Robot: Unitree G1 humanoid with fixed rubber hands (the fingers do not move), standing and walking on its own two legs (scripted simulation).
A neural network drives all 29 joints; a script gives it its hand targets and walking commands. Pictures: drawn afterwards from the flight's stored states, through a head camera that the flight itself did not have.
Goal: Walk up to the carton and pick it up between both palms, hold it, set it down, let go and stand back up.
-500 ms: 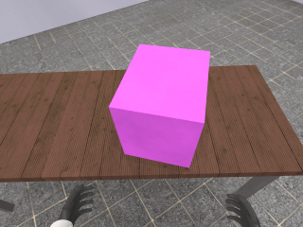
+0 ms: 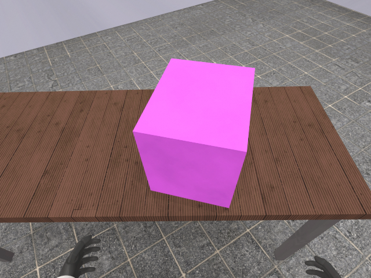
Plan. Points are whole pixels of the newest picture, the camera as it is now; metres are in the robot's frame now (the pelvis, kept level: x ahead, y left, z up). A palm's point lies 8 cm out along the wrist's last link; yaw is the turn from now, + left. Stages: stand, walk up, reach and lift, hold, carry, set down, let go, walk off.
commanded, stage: stand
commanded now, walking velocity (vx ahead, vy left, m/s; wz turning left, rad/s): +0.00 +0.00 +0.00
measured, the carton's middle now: (199, 132) +0.46 +0.00 +0.02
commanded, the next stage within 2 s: none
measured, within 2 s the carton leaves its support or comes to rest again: neither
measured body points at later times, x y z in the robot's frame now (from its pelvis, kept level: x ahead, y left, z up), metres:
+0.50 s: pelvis +0.00 +0.00 +0.00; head +0.00 +0.00 +0.45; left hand +0.12 +0.30 -0.10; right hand +0.12 -0.31 -0.10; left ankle -0.01 +0.13 -0.74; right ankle -0.04 -0.15 -0.74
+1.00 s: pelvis -0.01 +0.00 +0.00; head -0.01 +0.00 +0.45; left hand +0.09 +0.30 -0.11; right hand +0.10 -0.32 -0.10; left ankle -0.01 +0.13 -0.74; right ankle -0.04 -0.15 -0.74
